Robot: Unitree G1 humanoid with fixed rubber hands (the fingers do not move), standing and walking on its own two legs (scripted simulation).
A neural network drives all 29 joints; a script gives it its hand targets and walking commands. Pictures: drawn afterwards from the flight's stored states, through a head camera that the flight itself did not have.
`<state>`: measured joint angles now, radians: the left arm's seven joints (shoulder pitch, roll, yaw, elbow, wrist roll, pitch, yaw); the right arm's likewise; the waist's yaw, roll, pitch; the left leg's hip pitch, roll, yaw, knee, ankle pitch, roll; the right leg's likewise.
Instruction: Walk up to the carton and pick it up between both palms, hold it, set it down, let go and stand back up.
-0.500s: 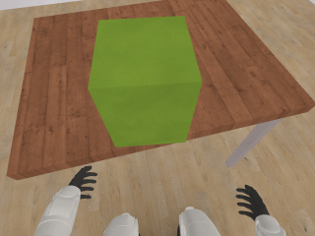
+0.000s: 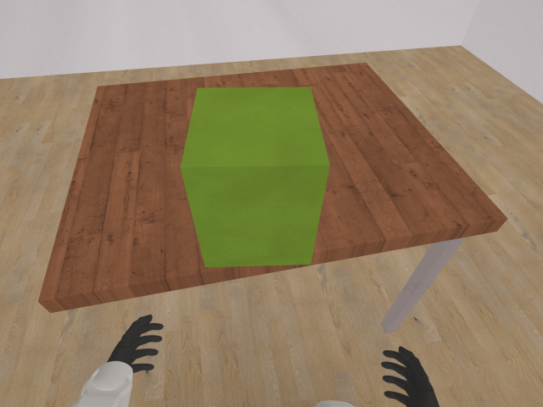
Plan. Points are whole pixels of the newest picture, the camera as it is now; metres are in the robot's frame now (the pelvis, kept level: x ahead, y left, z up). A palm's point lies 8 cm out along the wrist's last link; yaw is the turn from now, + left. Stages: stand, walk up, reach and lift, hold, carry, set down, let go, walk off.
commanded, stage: reach and lift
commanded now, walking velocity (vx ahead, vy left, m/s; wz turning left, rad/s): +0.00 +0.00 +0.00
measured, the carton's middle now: (256, 179) +0.47 +0.03 +0.06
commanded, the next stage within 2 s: none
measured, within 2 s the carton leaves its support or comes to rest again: neither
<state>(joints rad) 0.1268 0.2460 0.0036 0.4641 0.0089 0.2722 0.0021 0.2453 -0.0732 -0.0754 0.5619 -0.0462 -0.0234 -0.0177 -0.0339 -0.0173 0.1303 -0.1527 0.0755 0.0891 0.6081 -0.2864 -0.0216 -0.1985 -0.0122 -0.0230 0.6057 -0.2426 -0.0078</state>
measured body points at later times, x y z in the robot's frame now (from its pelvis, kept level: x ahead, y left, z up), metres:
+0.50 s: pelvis +0.02 -0.01 +0.01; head -0.03 -0.01 +0.46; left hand +0.23 +0.23 -0.02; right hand +0.22 -0.21 -0.03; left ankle +0.04 +0.13 -0.72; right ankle +0.07 -0.11 -0.73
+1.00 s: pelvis +0.08 +0.01 +0.02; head +0.07 +0.02 +0.47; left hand +0.26 +0.23 +0.01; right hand +0.27 -0.19 +0.02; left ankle +0.04 +0.14 -0.73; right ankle +0.07 -0.11 -0.73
